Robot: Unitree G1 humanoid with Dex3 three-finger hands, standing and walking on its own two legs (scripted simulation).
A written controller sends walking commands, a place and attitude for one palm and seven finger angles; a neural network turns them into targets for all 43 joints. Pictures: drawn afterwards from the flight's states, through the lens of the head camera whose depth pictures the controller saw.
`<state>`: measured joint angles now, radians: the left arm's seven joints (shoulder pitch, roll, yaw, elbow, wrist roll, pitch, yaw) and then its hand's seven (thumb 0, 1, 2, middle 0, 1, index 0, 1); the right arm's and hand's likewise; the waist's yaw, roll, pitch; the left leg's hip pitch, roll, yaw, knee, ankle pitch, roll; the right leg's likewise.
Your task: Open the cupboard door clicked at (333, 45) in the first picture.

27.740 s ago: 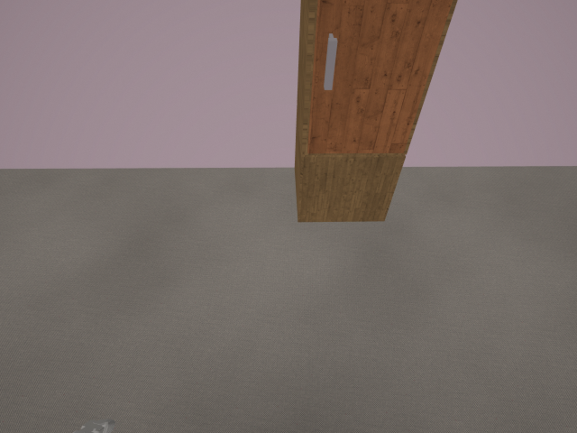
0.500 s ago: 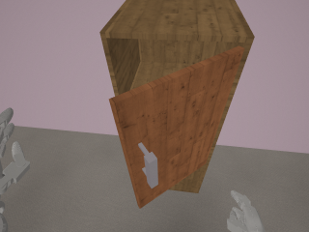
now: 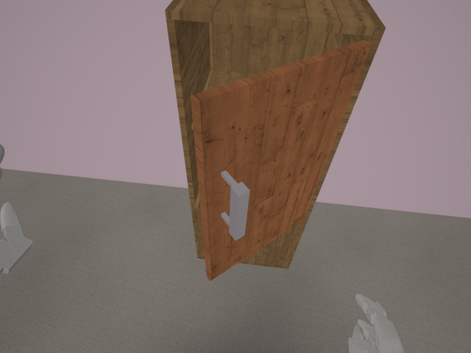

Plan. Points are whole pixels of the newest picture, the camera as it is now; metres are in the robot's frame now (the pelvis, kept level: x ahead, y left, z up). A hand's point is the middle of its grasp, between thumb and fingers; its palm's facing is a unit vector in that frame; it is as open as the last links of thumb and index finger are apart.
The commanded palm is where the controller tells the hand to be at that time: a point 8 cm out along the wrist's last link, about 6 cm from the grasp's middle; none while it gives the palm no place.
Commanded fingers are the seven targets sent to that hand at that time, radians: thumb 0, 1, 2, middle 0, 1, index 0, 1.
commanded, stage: step back with the hand held close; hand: left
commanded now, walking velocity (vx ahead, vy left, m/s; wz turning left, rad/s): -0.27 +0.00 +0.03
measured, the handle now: (231, 205) +0.37 +0.04 +0.03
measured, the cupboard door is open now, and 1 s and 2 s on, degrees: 41 41 41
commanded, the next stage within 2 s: stop stepping back and stand still in 0.48 s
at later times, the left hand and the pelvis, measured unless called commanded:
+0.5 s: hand out of the picture +0.07 +0.28 +0.17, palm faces +0.57 -0.70 -0.43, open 7.4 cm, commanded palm +0.00 +0.31 +0.19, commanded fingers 0.00 0.90 0.90 -0.20 -0.30 -0.20 -0.30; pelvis -0.10 -0.01 -0.01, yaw +7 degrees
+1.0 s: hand out of the picture -0.02 +0.24 +0.19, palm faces +0.42 -0.78 -0.47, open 7.4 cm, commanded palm -0.06 +0.27 +0.19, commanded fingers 0.00 0.90 0.90 -0.20 -0.30 -0.20 -0.30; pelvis -0.21 -0.03 +0.01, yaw -2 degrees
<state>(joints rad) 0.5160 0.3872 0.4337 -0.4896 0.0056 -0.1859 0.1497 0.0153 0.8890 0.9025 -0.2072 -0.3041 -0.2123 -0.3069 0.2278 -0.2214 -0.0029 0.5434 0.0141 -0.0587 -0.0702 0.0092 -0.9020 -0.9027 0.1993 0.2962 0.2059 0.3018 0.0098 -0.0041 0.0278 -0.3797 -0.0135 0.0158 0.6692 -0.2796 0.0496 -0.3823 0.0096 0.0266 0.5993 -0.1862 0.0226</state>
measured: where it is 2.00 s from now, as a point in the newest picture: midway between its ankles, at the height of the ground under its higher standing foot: outside the picture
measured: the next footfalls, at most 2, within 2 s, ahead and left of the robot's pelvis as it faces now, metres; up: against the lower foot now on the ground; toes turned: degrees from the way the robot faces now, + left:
left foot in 0.54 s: -0.01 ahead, +0.11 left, +0.00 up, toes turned +10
right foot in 0.90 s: -0.29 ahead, -0.12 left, +0.00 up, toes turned -1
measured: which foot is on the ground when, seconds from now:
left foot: down 0.00-0.40, up 0.42-0.52, down 0.54-0.90, up 0.92-1.00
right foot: down 0.00-0.54, up 0.56-0.88, down 0.90-1.00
